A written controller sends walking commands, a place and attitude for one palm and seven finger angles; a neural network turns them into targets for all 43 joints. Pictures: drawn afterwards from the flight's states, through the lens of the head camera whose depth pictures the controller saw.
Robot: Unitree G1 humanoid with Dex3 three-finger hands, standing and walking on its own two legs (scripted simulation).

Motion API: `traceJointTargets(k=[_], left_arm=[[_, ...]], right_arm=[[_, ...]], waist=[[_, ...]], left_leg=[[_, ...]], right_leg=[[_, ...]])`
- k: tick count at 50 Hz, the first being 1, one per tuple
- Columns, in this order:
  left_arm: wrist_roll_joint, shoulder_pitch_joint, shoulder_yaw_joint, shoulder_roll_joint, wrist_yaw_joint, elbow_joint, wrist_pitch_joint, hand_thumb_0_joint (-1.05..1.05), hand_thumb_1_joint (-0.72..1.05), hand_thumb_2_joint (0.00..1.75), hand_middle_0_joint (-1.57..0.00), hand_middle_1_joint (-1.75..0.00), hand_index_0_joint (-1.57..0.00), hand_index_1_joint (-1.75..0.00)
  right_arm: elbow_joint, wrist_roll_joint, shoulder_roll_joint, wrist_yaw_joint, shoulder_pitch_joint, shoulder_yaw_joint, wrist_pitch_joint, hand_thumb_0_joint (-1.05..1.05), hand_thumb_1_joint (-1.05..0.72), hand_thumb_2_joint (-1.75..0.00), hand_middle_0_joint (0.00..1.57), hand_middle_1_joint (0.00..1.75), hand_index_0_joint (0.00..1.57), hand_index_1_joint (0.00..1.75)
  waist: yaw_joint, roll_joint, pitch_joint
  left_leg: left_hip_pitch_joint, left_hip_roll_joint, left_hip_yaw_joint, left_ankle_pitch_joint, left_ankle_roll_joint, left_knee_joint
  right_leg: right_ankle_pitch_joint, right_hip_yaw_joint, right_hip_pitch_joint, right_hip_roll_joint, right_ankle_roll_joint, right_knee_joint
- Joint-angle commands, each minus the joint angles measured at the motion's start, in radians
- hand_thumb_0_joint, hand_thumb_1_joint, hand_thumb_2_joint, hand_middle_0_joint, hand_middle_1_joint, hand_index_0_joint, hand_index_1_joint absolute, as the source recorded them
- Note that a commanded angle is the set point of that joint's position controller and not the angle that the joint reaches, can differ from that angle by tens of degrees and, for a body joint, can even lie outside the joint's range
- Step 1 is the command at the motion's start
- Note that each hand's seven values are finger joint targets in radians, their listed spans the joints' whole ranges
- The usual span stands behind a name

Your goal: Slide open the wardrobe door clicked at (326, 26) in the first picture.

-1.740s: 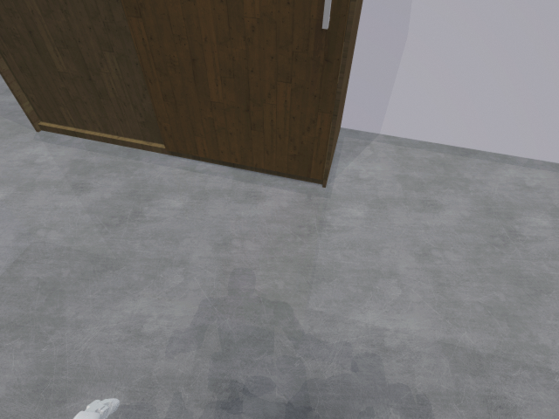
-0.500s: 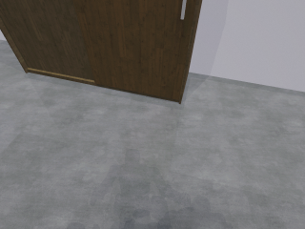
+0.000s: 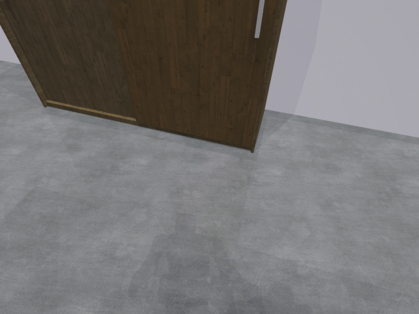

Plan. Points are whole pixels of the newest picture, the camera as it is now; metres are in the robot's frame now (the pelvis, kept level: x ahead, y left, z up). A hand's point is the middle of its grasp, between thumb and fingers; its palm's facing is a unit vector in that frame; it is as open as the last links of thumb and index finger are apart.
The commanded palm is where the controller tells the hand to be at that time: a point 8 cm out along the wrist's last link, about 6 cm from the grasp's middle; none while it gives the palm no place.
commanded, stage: walk to a spot facing it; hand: right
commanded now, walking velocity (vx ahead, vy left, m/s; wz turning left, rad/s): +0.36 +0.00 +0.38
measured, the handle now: (261, 6) +1.30 -0.18 +0.15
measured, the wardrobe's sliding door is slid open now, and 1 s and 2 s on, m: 0.00 0.00 0.00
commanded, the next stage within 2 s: turn to face it in 1.32 s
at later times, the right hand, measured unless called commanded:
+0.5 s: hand out of the picture +0.07 -0.15 -0.17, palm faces -0.04 +0.99 -0.14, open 7.4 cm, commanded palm none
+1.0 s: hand (256, 188) +0.52 -0.12 -0.15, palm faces -0.36 +0.91 -0.22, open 7.4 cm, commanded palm none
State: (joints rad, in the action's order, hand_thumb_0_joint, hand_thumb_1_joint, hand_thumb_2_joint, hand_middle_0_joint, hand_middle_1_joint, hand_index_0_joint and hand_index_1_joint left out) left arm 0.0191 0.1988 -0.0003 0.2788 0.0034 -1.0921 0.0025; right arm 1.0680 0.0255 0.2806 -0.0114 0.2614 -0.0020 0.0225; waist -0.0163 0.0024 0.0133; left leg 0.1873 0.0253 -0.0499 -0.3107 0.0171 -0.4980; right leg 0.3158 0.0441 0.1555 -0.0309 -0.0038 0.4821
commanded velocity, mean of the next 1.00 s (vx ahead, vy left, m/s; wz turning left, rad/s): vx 0.36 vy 0.00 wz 0.31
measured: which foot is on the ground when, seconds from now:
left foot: down 0.00-0.58, up 0.60-1.00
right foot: down 0.00-0.16, up 0.18-0.56, down 0.58-1.00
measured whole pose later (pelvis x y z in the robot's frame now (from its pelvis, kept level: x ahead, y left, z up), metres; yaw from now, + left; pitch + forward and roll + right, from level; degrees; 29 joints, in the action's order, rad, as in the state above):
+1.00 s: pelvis +0.36 +0.02 +0.00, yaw +21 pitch -1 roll -1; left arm 0.03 0.40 0.06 0.19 -0.01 -1.09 0.06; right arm 0.95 0.04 0.19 -0.03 0.16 -0.08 0.01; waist 0.05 -0.01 -0.04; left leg 0.46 -0.10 0.10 -0.22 0.01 -0.67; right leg 0.34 0.31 0.04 -0.08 -0.01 0.42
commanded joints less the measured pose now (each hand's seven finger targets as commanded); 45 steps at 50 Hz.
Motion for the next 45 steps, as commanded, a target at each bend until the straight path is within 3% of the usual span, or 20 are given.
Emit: traceJointTargets(k=[1, 3, 5, 6, 7, 8, 9, 11, 13, 18, 24, 26, 27, 28, 29, 31, 33, 35, 40, 45], left_arm=[[0.003, 0.097, 0.051, 0.177, -0.015, 0.048, 0.028, 0.0, 0.9, 0.9, -0.2, -0.3, -0.2, -0.3], [-0.003, 0.134, 0.068, 0.188, -0.016, 0.048, 0.038, 0.0, 0.9, 0.9, -0.2, -0.3, -0.2, -0.3], [0.001, 0.142, 0.065, 0.151, -0.019, 0.044, 0.047, 0.0, 0.9, 0.9, -0.2, -0.3, -0.2, -0.3], [0.002, 0.111, 0.061, 0.135, -0.02, 0.047, 0.048, 0.0, 0.9, 0.9, -0.2, -0.3, -0.2, -0.3], [-0.001, 0.074, 0.056, 0.106, -0.018, 0.059, 0.049, 0.0, 0.9, 0.9, -0.2, -0.3, -0.2, -0.3], [-0.012, 0.026, 0.038, 0.026, -0.009, 0.109, 0.059, 0.0, 0.9, 0.9, -0.2, -0.3, -0.2, -0.3], [-0.003, -0.076, 0.044, 0.061, -0.007, 0.146, 0.068, 0.0, 0.9, 0.9, -0.2, -0.3, -0.2, -0.3], [-0.001, -0.104, 0.048, 0.022, -0.006, 0.14, 0.066, 0.0, 0.9, 0.9, -0.2, -0.3, -0.2, -0.3], [0.004, -0.061, 0.052, -0.011, 0.003, 0.111, 0.057, 0.0, 0.9, 0.9, -0.2, -0.3, -0.2, -0.3], [-0.003, -0.07, 0.062, -0.057, 0.023, 0.13, 0.038, 0.0, 0.9, 0.9, -0.2, -0.3, -0.2, -0.3], [-0.009, -0.118, 0.063, -0.06, 0.027, 0.17, 0.057, 0.0, 0.9, 0.9, -0.2, -0.3, -0.2, -0.3], [0.0, 0.05, 0.074, -0.029, 0.011, 0.122, 0.066, 0.0, 0.9, 0.9, -0.2, -0.3, -0.2, -0.3], [0.006, 0.201, 0.087, 0.024, -0.005, 0.075, 0.07, 0.0, 0.9, 0.9, -0.2, -0.3, -0.2, -0.3], [0.02, 0.33, 0.114, 0.137, -0.016, 0.049, 0.073, 0.0, 0.9, 0.9, -0.2, -0.3, -0.2, -0.3], [0.013, 0.382, 0.114, 0.177, -0.016, 0.045, 0.066, 0.0, 0.9, 0.9, -0.2, -0.3, -0.2, -0.3], [0.004, 0.179, 0.094, 0.072, -0.018, 0.085, 0.062, 0.0, 0.9, 0.9, -0.2, -0.3, -0.2, -0.3], [0.008, 0.1, 0.069, -0.019, -0.021, 0.094, 0.072, 0.0, 0.9, 0.9, -0.2, -0.3, -0.2, -0.3], [0.008, 0.072, 0.067, -0.027, -0.021, 0.093, 0.084, 0.0, 0.9, 0.9, -0.2, -0.3, -0.2, -0.3], [0.009, 0.112, 0.079, 0.001, -0.018, 0.086, 0.093, 0.0, 0.9, 0.9, -0.2, -0.3, -0.2, -0.3], [0.014, 0.182, 0.085, 0.034, -0.013, 0.062, 0.084, 0.0, 0.9, 0.9, -0.2, -0.3, -0.2, -0.3]], right_arm=[[-0.089, -0.002, 0.082, -0.011, 0.015, -0.041, -0.031, 0.0, -0.9, -0.9, 0.2, 0.3, 0.2, 0.3], [-0.122, -0.003, 0.048, -0.016, -0.024, -0.043, -0.042, 0.0, -0.9, -0.9, 0.2, 0.3, 0.2, 0.3], [-0.126, -0.002, 0.022, -0.019, -0.013, -0.047, -0.054, 0.0, -0.9, -0.9, 0.2, 0.3, 0.2, 0.3], [-0.094, -0.001, 0.008, -0.02, 0.069, -0.053, -0.06, 0.0, -0.9, -0.9, 0.2, 0.3, 0.2, 0.3], [-0.048, 0.002, 0.028, -0.016, 0.204, -0.063, -0.067, 0.0, -0.9, -0.9, 0.2, 0.3, 0.2, 0.3], [0.002, 0.005, 0.151, 0.003, 0.366, -0.091, -0.082, 0.0, -0.9, -0.9, 0.2, 0.3, 0.2, 0.3], [0.03, -0.016, 0.144, 0.019, 0.441, -0.085, -0.088, 0.0, -0.9, -0.9, 0.2, 0.3, 0.2, 0.3], [0.017, -0.005, 0.081, 0.03, 0.367, -0.067, -0.086, 0.0, -0.9, -0.9, 0.2, 0.3, 0.2, 0.3], [-0.002, 0.0, 0.04, 0.034, 0.291, -0.06, -0.091, 0.0, -0.9, -0.9, 0.2, 0.3, 0.2, 0.3], [0.016, 0.003, 0.015, 0.036, 0.27, -0.056, -0.105, 0.0, -0.9, -0.9, 0.2, 0.3, 0.2, 0.3], [0.028, 0.003, 0.023, 0.038, 0.249, -0.069, -0.098, 0.0, -0.9, -0.9, 0.2, 0.3, 0.2, 0.3], [0.024, -0.001, 0.03, 0.038, 0.22, -0.076, -0.097, 0.0, -0.9, -0.9, 0.2, 0.3, 0.2, 0.3], [0.019, -0.005, 0.003, 0.035, 0.235, -0.076, -0.097, 0.0, -0.9, -0.9, 0.2, 0.3, 0.2, 0.3], [0.002, -0.014, -0.052, 0.024, 0.286, -0.075, -0.09, 0.0, -0.9, -0.9, 0.2, 0.3, 0.2, 0.3], [-0.04, -0.014, -0.074, 0.017, 0.24, -0.068, -0.096, 0.0, -0.9, -0.9, 0.2, 0.3, 0.2, 0.3], [-0.054, -0.003, -0.069, 0.014, 0.149, -0.067, -0.082, 0.0, -0.9, -0.9, 0.2, 0.3, 0.2, 0.3], [-0.049, 0.009, -0.079, -0.003, 0.14, -0.071, -0.061, 0.0, -0.9, -0.9, 0.2, 0.3, 0.2, 0.3], [-0.046, 0.012, -0.107, -0.01, 0.174, -0.07, -0.035, 0.0, -0.9, -0.9, 0.2, 0.3, 0.2, 0.3], [-0.11, 0.013, -0.1, -0.023, 0.067, -0.077, -0.019, 0.0, -0.9, -0.9, 0.2, 0.3, 0.2, 0.3], [-0.171, 0.01, -0.079, -0.029, -0.105, -0.077, -0.028, 0.0, -0.9, -0.9, 0.2, 0.3, 0.2, 0.3]], waist=[[0.036, -0.118, -0.136], [0.049, -0.185, -0.144], [0.036, -0.153, -0.142], [-0.011, -0.108, -0.106], [-0.073, 0.004, -0.063], [-0.123, 0.36, -0.028], [-0.145, 0.284, -0.079], [-0.091, 0.084, -0.145], [-0.039, 0.03, -0.136], [-0.005, 0.095, -0.143], [-0.005, 0.143, -0.16], [0.076, 0.091, -0.078], [0.127, 0.004, 0.018], [0.153, -0.228, 0.15], [0.147, -0.294, 0.135], [0.084, -0.188, -0.029], [0.024, -0.128, -0.122], [-0.017, -0.116, -0.102], [-0.011, -0.09, -0.117], [0.038, -0.075, -0.127]], left_leg=[[0.263, -0.002, -0.033, -0.173, 0.041, -0.108], [0.349, -0.017, 0.06, -0.151, 0.015, -0.239], [0.29, -0.049, 0.082, -0.154, 0.011, -0.184], [0.122, -0.043, 0.1, -0.075, 0.018, -0.075], [-0.112, -0.062, 0.019, -0.015, 0.048, 0.047], [-0.329, -0.323, -0.411, 0.045, 0.149, 0.218], [-0.3, -0.383, -0.55, 0.221, 0.203, 0.257], [-0.231, -0.374, -0.474, 0.26, 0.261, 0.238], [-0.162, -0.32, -0.342, 0.229, 0.228, 0.254], [-0.084, -0.236, -0.179, 0.263, 0.178, 0.306], [-0.021, -0.219, -0.124, 0.344, 0.132, 0.258], [-0.01, -0.171, -0.074, 0.505, 0.108, 0.045], [0.082, -0.13, -0.062, 0.469, 0.087, -0.173], [0.272, -0.012, 0.04, 0.104, 0.046, -0.489], [0.379, 0.045, 0.045, -0.238, 0.039, -0.738], [0.468, -0.071, 0.017, -0.119, 0.048, -0.873], [0.418, -0.121, 0.019, -0.049, 0.037, -0.821], [0.353, -0.136, 0.041, 0.005, 0.023, -0.739], [0.384, -0.164, 0.078, 0.12, -0.008, -0.49], [0.347, -0.145, 0.129, 0.113, -0.015, -0.241]], right_leg=[[0.301, -0.244, -0.004, -0.208, 0.115, -0.191], [0.221, -0.313, -0.068, -0.314, 0.179, -0.241], [-0.027, -0.23, -0.056, -0.306, 0.173, -0.165], [-0.093, -0.13, 0.023, -0.263, 0.131, -0.051], [-0.102, -0.011, 0.183, -0.166, 0.071, 0.174], [0.104, 0.138, 0.495, -0.019, 0.002, 0.516], [0.231, 0.036, 0.577, -0.028, 0.008, 0.625], [0.148, -0.016, 0.625, -0.083, -0.001, 0.706], [0.067, -0.003, 0.57, -0.101, -0.016, 0.655], [-0.088, 0.046, 0.502, -0.088, -0.034, 0.469], [-0.134, 0.073, 0.262, -0.046, 0.002, 0.212], [-0.153, 0.091, 0.036, -0.001, 0.016, 0.094], [-0.142, 0.028, -0.197, -0.052, 0.034, 0.061], [-0.024, -0.303, -0.395, -0.296, 0.11, -0.014], [0.089, -0.56, -0.336, -0.452, 0.174, -0.223], [0.388, -0.483, -0.067, -0.43, 0.167, -0.321], [0.291, -0.307, 0.134, -0.368, 0.139, -0.329], [0.162, -0.123, 0.209, -0.316, 0.123, -0.326], [0.06, 0.001, 0.133, -0.304, 0.146, -0.364], [-0.036, 0.055, 0.006, -0.324, 0.149, -0.325]])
